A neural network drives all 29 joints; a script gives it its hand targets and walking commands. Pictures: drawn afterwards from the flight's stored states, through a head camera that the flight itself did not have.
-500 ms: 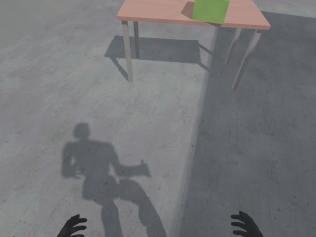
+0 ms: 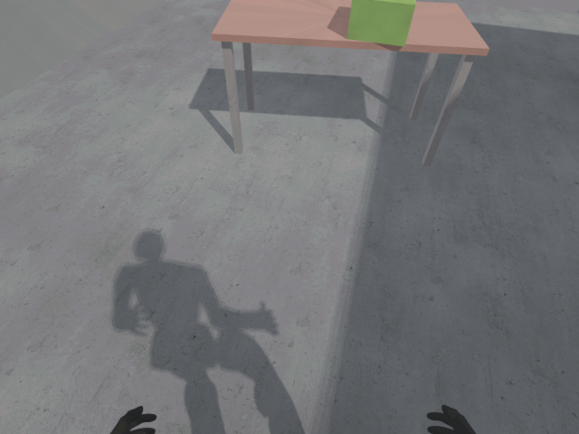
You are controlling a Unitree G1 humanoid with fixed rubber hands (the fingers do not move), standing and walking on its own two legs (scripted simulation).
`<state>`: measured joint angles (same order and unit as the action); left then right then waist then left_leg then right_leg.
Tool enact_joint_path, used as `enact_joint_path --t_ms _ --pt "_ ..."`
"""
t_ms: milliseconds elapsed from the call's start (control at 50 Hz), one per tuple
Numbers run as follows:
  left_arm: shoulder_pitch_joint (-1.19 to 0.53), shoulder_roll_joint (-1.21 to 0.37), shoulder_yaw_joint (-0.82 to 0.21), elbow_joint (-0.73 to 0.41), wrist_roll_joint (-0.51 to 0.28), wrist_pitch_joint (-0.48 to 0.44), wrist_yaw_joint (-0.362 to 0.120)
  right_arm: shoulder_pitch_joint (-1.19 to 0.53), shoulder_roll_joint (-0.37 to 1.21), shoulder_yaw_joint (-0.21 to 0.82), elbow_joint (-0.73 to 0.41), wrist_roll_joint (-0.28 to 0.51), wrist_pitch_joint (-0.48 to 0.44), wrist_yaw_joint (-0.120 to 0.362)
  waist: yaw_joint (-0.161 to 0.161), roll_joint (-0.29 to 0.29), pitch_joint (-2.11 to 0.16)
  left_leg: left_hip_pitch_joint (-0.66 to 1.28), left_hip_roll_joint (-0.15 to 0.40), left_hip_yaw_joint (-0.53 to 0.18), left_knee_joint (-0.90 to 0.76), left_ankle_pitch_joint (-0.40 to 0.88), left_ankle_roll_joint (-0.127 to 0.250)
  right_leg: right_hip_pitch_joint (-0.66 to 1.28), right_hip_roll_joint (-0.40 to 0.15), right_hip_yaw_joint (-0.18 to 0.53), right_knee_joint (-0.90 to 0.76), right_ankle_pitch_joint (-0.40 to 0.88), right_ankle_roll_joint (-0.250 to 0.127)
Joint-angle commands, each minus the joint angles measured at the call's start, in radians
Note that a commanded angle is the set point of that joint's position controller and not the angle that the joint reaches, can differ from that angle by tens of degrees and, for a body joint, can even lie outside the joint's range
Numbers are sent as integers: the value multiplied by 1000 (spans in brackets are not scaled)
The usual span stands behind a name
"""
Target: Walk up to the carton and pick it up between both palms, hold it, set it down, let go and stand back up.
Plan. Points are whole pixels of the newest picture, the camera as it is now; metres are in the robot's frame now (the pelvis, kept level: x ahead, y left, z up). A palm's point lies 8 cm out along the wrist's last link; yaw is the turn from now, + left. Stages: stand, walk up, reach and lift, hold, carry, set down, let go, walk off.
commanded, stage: stand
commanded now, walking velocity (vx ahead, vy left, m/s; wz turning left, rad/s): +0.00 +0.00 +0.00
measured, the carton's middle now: (383, 10) +1.68 -0.39 -0.03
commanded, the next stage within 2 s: none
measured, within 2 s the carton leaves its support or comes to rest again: neither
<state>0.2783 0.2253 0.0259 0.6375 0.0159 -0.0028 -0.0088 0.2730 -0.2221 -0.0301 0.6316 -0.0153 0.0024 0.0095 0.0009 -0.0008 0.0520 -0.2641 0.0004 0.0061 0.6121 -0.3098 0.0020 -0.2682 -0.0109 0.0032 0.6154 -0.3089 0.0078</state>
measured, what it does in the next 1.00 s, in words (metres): stands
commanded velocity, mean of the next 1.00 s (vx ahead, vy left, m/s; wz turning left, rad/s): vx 0.00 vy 0.00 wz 0.00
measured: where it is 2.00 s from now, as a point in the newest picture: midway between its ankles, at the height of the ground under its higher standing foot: outside the picture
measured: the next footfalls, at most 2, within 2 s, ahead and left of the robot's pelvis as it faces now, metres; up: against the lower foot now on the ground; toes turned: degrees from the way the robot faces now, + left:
none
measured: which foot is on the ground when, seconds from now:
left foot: down 0.00-1.00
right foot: down 0.00-1.00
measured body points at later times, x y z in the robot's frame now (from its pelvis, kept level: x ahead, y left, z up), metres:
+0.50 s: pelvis +0.00 +0.00 +0.00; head +0.00 +0.00 +0.45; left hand +0.11 +0.25 -0.11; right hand +0.11 -0.25 -0.11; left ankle +0.01 +0.12 -0.73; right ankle +0.01 -0.12 -0.73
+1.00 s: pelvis +0.00 +0.00 +0.00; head +0.00 +0.00 +0.45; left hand +0.10 +0.25 -0.11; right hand +0.10 -0.25 -0.11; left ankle +0.01 +0.12 -0.73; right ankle +0.01 -0.13 -0.73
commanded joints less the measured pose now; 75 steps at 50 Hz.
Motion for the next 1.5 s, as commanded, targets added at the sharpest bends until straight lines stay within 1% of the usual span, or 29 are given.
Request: enact_joint_path --t_ms 0,380,1480 --pt "-15 128 38 -99 -1 -27 6 -19 -128 -38 -100 1 -31 -6 0 0 -54 -7 79 -91 -127 89 32 2 -70 84 -121 98 -40" --pt "3 134 33 -80 -3 -26 7 4 -135 -33 -78 2 -30 -7 0 -1 -45 -6 82 -92 -141 75 32 -6 -70 92 -136 87 -40" --pt "36 148 22 -19 -6 -21 14 38 -152 -20 -14 7 -25 -13 -1 -1 -30 12 88 -86 -172 85 30 2 -66 108 -157 116 -35"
